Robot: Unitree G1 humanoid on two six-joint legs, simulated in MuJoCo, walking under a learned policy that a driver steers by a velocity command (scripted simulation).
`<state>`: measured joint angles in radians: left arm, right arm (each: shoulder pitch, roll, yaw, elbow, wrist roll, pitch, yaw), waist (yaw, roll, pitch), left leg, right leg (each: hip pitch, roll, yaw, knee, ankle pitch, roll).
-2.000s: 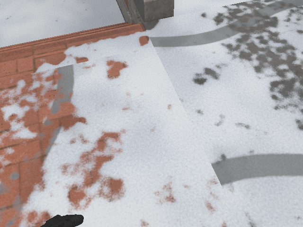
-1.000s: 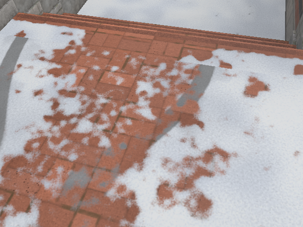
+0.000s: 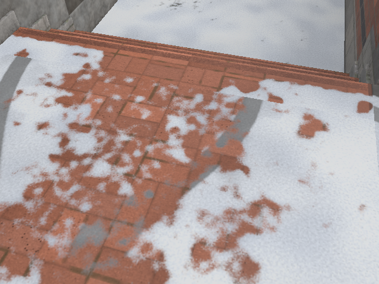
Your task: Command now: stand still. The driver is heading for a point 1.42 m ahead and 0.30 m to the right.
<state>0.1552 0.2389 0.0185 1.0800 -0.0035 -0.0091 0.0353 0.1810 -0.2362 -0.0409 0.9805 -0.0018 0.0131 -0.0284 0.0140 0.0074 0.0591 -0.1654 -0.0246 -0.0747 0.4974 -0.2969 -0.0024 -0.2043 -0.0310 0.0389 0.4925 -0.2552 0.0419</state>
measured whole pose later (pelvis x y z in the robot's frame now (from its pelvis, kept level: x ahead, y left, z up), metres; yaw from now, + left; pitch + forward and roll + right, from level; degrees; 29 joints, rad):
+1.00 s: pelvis +0.01 -0.06 +0.00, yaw +0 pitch +4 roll -1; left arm 0.01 0.25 0.03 0.83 -0.03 -0.08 -0.03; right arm 0.53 -0.22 -0.01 1.04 0.02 -0.07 -0.02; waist -0.11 -0.01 -0.02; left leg 0.08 0.03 -0.02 0.23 -0.38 0.00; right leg -0.62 -0.04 -0.03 0.64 -0.06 0.00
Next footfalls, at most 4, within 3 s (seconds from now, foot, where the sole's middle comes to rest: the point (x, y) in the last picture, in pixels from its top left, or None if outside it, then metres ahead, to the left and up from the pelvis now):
0.58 left None -0.12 0.08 -0.77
1.06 right None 0.19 -0.19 -0.77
1.62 left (199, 274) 0.53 0.01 -0.77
2.14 right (264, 208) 0.80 -0.25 -0.77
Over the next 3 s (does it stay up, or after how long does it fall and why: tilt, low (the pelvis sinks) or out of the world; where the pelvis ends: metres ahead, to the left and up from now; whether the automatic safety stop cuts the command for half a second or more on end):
stays up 1.11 -0.11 0.01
